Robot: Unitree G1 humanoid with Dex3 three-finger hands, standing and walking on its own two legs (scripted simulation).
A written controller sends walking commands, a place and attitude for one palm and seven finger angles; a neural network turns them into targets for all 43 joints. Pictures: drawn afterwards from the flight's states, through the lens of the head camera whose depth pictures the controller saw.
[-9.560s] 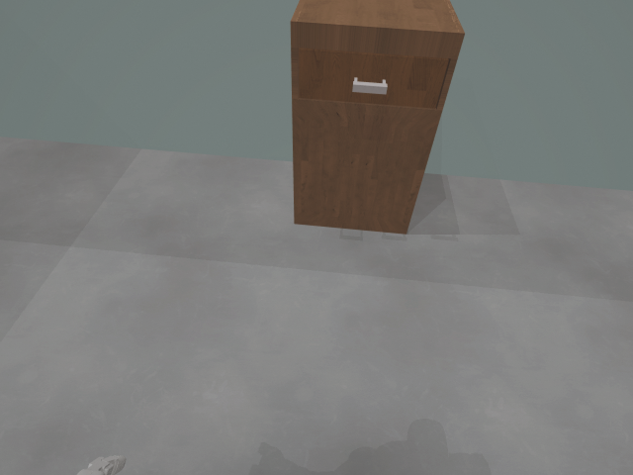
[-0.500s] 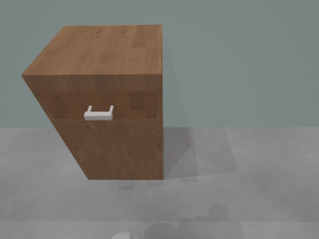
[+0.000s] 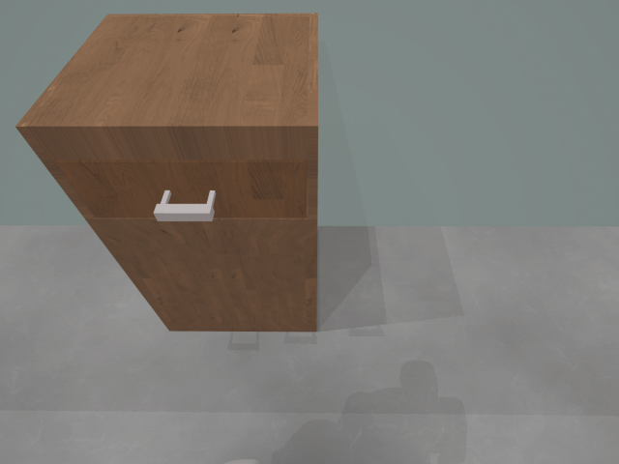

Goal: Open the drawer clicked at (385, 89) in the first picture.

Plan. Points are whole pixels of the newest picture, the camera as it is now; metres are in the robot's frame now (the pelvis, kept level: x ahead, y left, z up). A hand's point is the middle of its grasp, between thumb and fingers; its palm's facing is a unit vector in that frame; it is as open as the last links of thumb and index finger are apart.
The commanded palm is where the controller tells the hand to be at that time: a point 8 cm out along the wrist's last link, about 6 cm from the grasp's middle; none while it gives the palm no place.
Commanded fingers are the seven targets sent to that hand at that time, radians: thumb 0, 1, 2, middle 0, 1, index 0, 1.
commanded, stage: come to a stop and stand still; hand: left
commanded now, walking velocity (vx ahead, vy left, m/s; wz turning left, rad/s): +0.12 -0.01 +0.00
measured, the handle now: (187, 204) +0.56 +0.29 -0.07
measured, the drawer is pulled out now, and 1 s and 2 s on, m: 0.00 0.00 0.00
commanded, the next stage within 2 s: look again from close up in 1.46 s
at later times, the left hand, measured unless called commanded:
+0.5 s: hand out of the picture -0.04 +0.12 -0.14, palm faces +0.15 -0.95 -0.27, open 7.3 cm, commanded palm none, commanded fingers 0.00 0.90 0.90 -0.20 -0.30 -0.20 -0.30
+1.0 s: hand out of the picture -0.03 +0.16 -0.17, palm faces +0.10 -0.99 -0.12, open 7.4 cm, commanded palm none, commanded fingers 0.00 0.90 0.90 -0.20 -0.30 -0.20 -0.30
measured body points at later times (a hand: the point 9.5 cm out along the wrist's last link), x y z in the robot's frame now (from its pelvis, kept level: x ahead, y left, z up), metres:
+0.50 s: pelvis -0.02 -0.06 +0.02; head +0.00 -0.10 +0.47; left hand -0.05 +0.17 -0.12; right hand +0.00 -0.30 -0.16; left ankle -0.07 +0.12 -0.66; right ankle -0.02 -0.10 -0.73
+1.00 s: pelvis -0.01 +0.01 +0.01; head -0.01 +0.03 +0.46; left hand -0.04 +0.22 -0.16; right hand +0.00 -0.21 -0.14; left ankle -0.07 +0.14 -0.73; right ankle -0.02 -0.10 -0.73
